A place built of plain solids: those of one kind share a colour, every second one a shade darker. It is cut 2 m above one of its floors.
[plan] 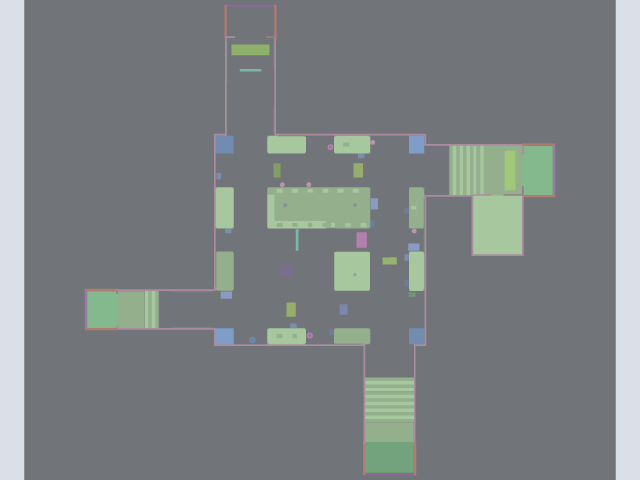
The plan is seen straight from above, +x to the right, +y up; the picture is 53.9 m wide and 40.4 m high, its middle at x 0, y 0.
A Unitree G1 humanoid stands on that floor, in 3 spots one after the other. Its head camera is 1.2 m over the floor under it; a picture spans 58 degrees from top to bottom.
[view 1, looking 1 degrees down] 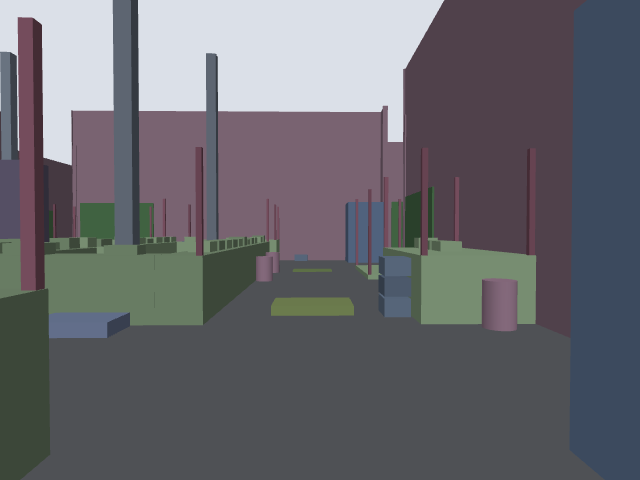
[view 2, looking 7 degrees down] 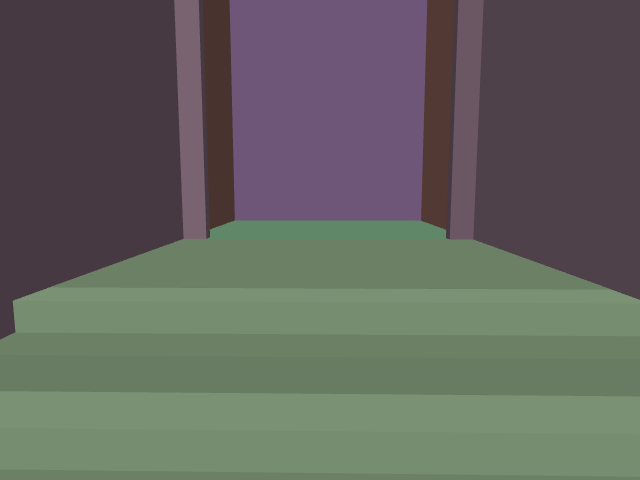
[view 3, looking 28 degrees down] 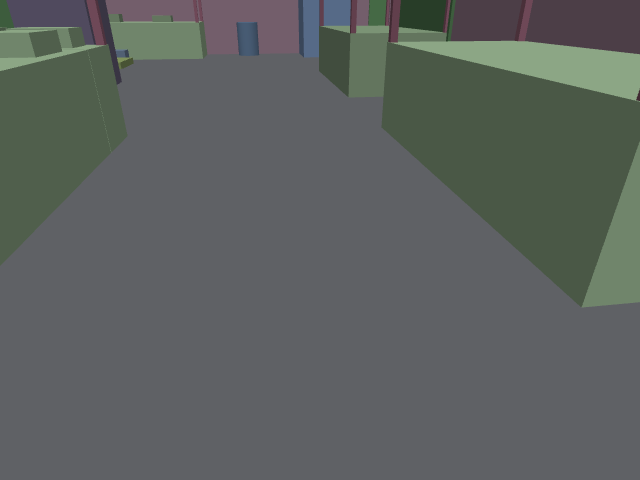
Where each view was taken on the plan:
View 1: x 9.84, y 5.86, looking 179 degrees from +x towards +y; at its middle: wall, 18.62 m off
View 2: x -12.40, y -5.85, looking -179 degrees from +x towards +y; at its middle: piece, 4.56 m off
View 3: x -5.85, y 5.86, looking -98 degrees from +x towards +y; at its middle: ground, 2.56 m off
